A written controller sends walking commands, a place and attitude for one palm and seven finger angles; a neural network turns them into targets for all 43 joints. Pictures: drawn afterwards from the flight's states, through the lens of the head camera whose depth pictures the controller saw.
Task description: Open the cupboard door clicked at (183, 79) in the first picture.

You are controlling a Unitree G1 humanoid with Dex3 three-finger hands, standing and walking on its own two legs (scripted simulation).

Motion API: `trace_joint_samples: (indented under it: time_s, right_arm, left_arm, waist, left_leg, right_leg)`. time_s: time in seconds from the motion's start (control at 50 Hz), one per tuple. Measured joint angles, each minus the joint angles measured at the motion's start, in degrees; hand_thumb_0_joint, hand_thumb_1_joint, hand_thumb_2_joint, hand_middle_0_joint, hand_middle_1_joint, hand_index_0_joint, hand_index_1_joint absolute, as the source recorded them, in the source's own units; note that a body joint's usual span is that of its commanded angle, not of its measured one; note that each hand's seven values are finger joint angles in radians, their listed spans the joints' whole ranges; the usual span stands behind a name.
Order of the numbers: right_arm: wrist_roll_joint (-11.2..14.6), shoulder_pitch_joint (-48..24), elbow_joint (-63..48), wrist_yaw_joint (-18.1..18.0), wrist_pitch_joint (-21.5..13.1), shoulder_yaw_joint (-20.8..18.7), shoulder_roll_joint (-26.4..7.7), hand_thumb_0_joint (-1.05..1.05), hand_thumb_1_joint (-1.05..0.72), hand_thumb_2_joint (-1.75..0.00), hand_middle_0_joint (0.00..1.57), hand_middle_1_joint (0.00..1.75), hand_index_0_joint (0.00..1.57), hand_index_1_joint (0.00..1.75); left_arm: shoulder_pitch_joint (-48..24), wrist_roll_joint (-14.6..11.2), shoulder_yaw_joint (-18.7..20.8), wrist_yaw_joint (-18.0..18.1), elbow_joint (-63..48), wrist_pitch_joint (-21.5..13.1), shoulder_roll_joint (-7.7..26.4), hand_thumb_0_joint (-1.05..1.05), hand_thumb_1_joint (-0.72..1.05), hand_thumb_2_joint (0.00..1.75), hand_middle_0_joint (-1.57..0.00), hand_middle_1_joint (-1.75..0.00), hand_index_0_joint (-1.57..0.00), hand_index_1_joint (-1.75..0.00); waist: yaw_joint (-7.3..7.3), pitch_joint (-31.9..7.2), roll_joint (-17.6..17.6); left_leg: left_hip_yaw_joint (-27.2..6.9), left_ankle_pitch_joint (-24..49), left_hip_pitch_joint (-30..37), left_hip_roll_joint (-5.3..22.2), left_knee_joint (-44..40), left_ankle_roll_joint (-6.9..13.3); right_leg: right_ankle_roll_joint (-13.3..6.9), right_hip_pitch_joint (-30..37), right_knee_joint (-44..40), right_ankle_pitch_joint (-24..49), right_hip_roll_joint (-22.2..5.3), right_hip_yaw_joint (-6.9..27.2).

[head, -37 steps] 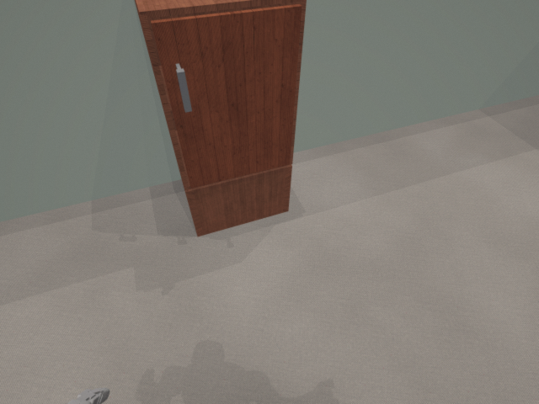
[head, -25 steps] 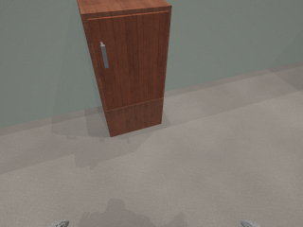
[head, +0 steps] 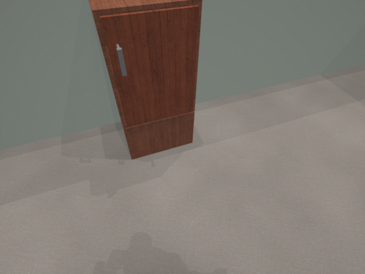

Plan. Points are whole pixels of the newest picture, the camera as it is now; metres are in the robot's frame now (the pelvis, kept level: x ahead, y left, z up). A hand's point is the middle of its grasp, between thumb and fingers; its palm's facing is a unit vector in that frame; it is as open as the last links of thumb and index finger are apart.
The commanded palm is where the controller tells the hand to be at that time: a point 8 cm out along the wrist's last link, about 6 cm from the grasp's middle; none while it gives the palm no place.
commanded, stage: stand and wait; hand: left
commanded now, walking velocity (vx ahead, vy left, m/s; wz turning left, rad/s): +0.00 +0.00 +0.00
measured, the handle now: (121, 60) +0.93 +0.33 -0.01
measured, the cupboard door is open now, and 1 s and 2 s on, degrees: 0 0 0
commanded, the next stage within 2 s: look at it before walking up in 0.08 s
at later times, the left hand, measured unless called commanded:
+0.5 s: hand out of the picture +0.08 +0.24 -0.15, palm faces -0.02 -0.94 -0.33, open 7.3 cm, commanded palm none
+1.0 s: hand out of the picture +0.07 +0.23 -0.16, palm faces -0.06 -0.95 -0.32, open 7.3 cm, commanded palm none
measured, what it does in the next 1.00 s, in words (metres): stands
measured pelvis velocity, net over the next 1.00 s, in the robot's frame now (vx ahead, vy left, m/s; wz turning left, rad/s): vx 0.00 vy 0.00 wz -0.07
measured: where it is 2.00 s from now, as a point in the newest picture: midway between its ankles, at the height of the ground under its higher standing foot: outside the picture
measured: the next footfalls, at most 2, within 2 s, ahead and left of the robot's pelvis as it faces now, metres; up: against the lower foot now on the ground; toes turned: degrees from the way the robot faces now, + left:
left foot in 1.74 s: +0.23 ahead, +0.08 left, +0.00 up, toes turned -23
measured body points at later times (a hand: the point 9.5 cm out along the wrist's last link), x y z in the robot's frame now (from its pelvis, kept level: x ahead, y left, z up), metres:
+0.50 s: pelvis +0.00 +0.00 +0.00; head +0.00 +0.00 +0.45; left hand +0.08 +0.29 -0.13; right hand +0.08 -0.30 -0.13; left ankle +0.00 +0.12 -0.74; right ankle +0.00 -0.12 -0.74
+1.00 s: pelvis +0.00 +0.00 +0.00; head +0.01 +0.00 +0.45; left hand +0.08 +0.28 -0.14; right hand +0.08 -0.29 -0.14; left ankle +0.00 +0.12 -0.74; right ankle +0.00 -0.12 -0.74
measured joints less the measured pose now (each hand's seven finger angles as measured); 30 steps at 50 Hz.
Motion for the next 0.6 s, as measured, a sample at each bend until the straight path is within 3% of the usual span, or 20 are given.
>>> trace_joint_samples:
  time_s: [0.6]
  right_arm:
    - [0.04,-1.31,0.57,0.02,-0.46,0.03,0.04,0.0,-0.9,-0.89,0.2,0.29,0.2,0.3]
  left_arm:
    - [-0.82,0.12,-0.05,-0.04,0.57,-0.45,-0.24,0.01,0.91,0.9,-0.2,-0.3,-0.21,-0.3]
  waist:
    - [0.04,-0.42,-0.13]
  left_leg:
    - [0.31,0.76,0.67,0.47,-1.83,-0.36]
  right_leg:
    - [-0.29,0.42,-1.64,0.83,0.46,0.3]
